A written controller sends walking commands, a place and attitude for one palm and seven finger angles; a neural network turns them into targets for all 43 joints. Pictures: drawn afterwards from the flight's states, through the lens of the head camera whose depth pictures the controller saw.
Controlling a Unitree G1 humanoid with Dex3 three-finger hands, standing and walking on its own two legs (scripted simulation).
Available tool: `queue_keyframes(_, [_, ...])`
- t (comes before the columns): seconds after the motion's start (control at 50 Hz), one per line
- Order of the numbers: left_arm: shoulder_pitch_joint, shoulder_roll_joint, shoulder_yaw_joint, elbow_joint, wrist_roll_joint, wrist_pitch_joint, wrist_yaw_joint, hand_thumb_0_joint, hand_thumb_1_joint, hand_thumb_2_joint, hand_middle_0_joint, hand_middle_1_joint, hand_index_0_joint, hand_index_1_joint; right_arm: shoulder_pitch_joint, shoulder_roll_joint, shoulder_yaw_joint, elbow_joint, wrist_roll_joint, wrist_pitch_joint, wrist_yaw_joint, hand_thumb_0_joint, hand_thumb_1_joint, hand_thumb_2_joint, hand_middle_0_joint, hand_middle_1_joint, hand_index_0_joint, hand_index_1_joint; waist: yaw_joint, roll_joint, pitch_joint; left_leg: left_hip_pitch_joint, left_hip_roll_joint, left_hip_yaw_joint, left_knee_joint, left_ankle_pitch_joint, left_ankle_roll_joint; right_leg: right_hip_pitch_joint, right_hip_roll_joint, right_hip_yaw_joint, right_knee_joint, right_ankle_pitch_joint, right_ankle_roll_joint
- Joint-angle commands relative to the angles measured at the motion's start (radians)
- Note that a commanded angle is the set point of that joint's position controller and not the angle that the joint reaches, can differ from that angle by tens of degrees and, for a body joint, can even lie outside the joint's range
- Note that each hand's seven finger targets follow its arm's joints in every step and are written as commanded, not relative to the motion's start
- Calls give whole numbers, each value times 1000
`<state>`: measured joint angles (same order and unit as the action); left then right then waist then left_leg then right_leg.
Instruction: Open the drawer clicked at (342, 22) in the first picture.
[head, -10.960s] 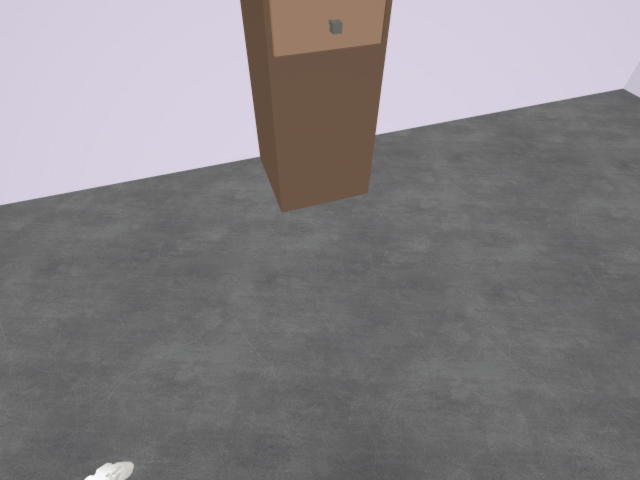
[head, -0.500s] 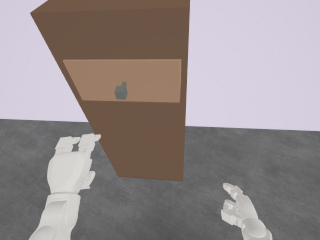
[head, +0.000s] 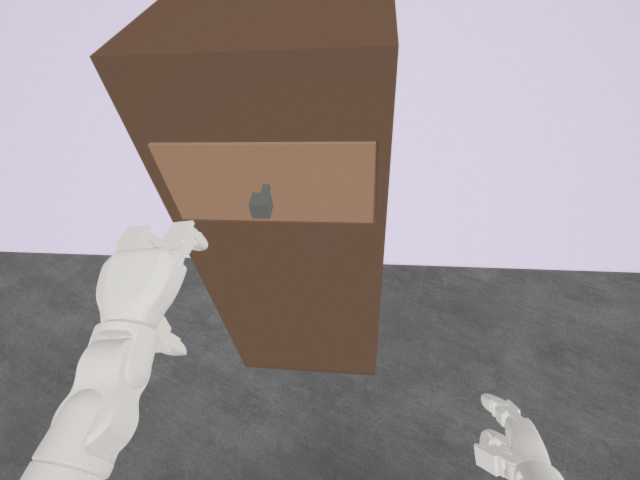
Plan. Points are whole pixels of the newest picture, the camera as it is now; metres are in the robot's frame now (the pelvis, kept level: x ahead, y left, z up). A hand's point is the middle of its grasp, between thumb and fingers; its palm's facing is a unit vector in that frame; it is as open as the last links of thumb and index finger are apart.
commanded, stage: raise the hand with hooked fingers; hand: left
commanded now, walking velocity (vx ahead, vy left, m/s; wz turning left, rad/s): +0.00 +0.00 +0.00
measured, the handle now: (263, 199) +0.54 +0.19 +0.03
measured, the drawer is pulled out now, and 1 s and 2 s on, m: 0.00 0.00 0.00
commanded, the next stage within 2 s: move the hooked fingers above the handle in 0.68 s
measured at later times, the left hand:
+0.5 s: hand (151, 269) +0.30 +0.25 +0.13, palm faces +0.02 -0.08 -1.00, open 13.8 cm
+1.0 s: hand (179, 273) +0.31 +0.22 +0.12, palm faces +0.01 -0.05 -1.00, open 13.8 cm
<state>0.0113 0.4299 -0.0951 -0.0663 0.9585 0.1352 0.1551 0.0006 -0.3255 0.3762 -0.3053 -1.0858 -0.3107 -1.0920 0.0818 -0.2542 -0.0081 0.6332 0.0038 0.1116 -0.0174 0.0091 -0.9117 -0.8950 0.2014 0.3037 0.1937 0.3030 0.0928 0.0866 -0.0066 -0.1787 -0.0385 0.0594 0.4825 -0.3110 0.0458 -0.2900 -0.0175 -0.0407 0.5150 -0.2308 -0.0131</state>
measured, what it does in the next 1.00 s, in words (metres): stands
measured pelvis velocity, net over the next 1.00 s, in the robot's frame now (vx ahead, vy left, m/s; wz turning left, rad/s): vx -0.02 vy -0.01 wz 0.03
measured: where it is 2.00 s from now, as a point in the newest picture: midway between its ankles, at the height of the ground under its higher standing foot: outside the picture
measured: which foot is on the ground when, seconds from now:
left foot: down 0.00-1.00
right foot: down 0.00-1.00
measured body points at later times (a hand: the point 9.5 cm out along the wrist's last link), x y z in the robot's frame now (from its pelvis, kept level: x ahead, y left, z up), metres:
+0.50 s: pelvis -0.01 +0.00 +0.01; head +0.01 -0.03 +0.46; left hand +0.30 +0.25 +0.18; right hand +0.19 -0.21 -0.11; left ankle -0.03 +0.09 -0.74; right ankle +0.03 -0.11 -0.74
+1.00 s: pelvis -0.02 -0.01 +0.01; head -0.01 -0.05 +0.45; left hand +0.30 +0.22 +0.17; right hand +0.19 -0.22 -0.10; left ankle -0.03 +0.09 -0.74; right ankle +0.03 -0.11 -0.74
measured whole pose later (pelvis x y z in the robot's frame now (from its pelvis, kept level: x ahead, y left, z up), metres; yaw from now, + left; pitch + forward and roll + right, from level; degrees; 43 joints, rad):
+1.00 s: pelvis -0.02 -0.01 +0.01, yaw +2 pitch +0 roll +1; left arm -0.27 0.51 -0.12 0.14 0.90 -0.01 -0.04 0.00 -0.49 0.30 -0.32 -1.20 -0.32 -1.20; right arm 0.10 -0.25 0.02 0.64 0.03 0.10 -0.03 0.01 -0.91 -0.89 0.20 0.30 0.20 0.30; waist 0.09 0.08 0.02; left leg -0.16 -0.04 0.03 0.40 -0.23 0.03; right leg -0.26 -0.02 -0.07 0.41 -0.15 -0.03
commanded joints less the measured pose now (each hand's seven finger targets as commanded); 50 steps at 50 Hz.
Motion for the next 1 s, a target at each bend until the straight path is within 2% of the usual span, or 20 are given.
queue_keyframes(0.0, [-290,226,131,-174,-7,27,-45,0,-500,300,-300,-1200,-300,-1200,-149,-94,-8,-170,10,-23,-3,0,-900,-900,200,300,200,300,4,-71,-198,-20,22,-65,-108,371,-34,237,14,37,-59,236,-34])
queue_keyframes(0.12, [-416,286,165,-197,-21,-11,-123,0,-500,300,-300,-1200,-300,-1200,-148,-92,5,-175,9,-18,1,0,-900,-900,200,300,200,300,2,-20,-238,27,29,-80,-125,431,-39,267,23,34,-79,254,-36])
queue_keyframes(0.14, [-438,276,150,-198,-24,-20,-133,0,-500,300,-300,-1200,-300,-1200,-136,-90,5,-168,7,-19,2,0,-900,-900,200,300,200,300,-1,-19,-244,37,26,-78,-122,443,-39,268,18,29,-82,260,-35])
queue_keyframes(0.26, [-540,338,191,-107,-59,-40,-181,0,-500,300,-300,-1200,-300,-1200,-114,-106,4,-152,15,-20,1,0,-900,-900,200,300,200,300,-12,-58,-213,17,23,-73,-143,407,-38,275,16,24,-114,255,-33])
queue_keyframes(0.32, [-449,284,165,-49,-79,-38,-219,0,-500,300,-300,-1200,-300,-1200,-121,-107,2,-167,29,-19,9,0,-900,-900,200,300,200,300,-7,-79,-188,0,26,-70,-147,384,-35,263,20,23,-118,235,-33])
queue_keyframes(0.38, [-425,292,164,-120,-96,-75,-240,0,-500,300,-300,-1200,-300,-1200,-102,-118,-8,-181,18,-20,18,0,-900,-900,200,300,200,300,2,-67,-238,10,22,-67,-142,425,-34,291,12,19,-111,274,-31])
queue_keyframes(0.44, [-436,304,181,-199,-93,-123,-228,0,-500,300,-300,-1200,-300,-1200,-97,-113,-9,-184,11,-32,25,0,-900,-900,200,300,200,300,6,-39,-275,18,23,-76,-137,424,-32,293,12,23,-108,256,-31])
queue_keyframes(0.5, [-464,361,250,-261,-84,-172,-168,0,-500,300,-300,-1200,-300,-1200,-83,-114,-18,-174,4,-43,23,0,-900,-900,200,300,200,300,18,0,-287,34,22,-85,-138,453,-43,283,17,27,-108,258,-35])
queue_keyframes(0.52, [-467,388,287,-262,-88,-177,-147,0,-500,300,-300,-1200,-300,-1200,-88,-114,-15,-175,5,-50,24,0,-900,-900,200,300,200,300,22,-9,-286,21,22,-91,-138,431,-42,291,21,34,-109,252,-37])
queue_keyframes(0.56, [-455,370,290,-196,-89,-179,-112,0,-500,300,-300,-1200,-300,-1200,-67,-109,-21,-150,7,-50,19,0,-900,-900,200,300,200,300,20,-48,-257,2,18,-79,-145,415,-41,281,15,30,-116,247,-35])
queue_keyframes(0.62, [-457,358,289,-108,-95,-143,-83,0,-500,300,-300,-1200,-300,-1200,-86,-112,-19,-139,23,-48,23,0,-900,-900,200,300,200,300,20,-35,-203,-35,17,-72,-164,341,-44,263,16,37,-130,186,-37])
queue_keyframes(0.64, [-469,327,249,-90,-90,-128,-84,0,-500,300,-300,-1200,-300,-1200,-86,-111,-19,-130,24,-45,23,0,-900,-900,200,300,200,300,11,-37,-200,-37,14,-61,-162,325,-41,257,9,36,-132,173,-34])
queue_keyframes(0.68, [-458,303,211,-69,-89,-96,-94,0,-500,300,-300,-1200,-300,-1200,-93,-117,-21,-138,27,-40,21,0,-900,-900,200,300,200,300,7,-50,-203,-35,15,-57,-166,311,-39,255,7,33,-135,165,-31])
queue_keyframes(0.74, [-458,258,138,-115,-80,-71,-136,0,-500,300,-300,-1200,-300,-1200,-109,-117,-20,-154,28,-39,21,0,-900,-900,200,300,200,300,-3,-44,-263,-11,12,-56,-156,312,-33,277,4,37,-126,162,-29])
queue_keyframes(0.76, [-450,268,138,-130,-79,-70,-149,0,-500,300,-300,-1200,-300,-1200,-111,-118,-22,-157,27,-35,18,0,-900,-900,200,300,200,300,-7,-57,-259,-6,12,-55,-157,302,-30,274,7,36,-132,159,-26])
queue_keyframes(0.8, [-496,259,110,-115,-73,-76,-169,0,-500,300,-300,-1200,-300,-1200,-110,-119,-17,-159,24,-37,9,0,-900,-900,200,300,200,300,-22,-80,-232,-18,11,-57,-158,265,-24,249,6,33,-139,132,-23])
queue_keyframes(0.9, [-637,339,175,23,-54,-136,-158,0,-500,300,-300,-1200,-300,-1200,-78,-119,-8,-126,24,-43,-19,0,-900,-900,200,300,200,300,-31,-134,-164,-65,9,-55,-168,171,-16,212,6,36,-163,33,-17])
queue_keyframes(0.92, [-680,358,192,27,-55,-149,-144,0,-500,300,-300,-1200,-300,-1200,-80,-119,-6,-125,27,-47,-21,0,-900,-900,200,300,200,300,-30,-101,-174,-67,10,-61,-169,162,-19,215,8,44,-165,15,-19])
queue_keyframes(0.96, [-756,327,161,53,-47,-175,-118,0,-500,300,-300,-1200,-300,-1200,-63,-105,-11,-116,25,-56,-25,0,-900,-900,200,300,200,300,-31,-58,-203,-43,3,-61,-161,191,-22,208,7,37,-154,42,-25])
queue_keyframes(0.98, [-766,349,186,55,-47,-184,-103,0,-500,300,-300,-1200,-300,-1200,-56,-106,-15,-113,25,-58,-25,0,-900,-900,200,300,200,300,-23,-29,-248,-37,1,-59,-155,214,-25,226,7,41,-146,68,-25])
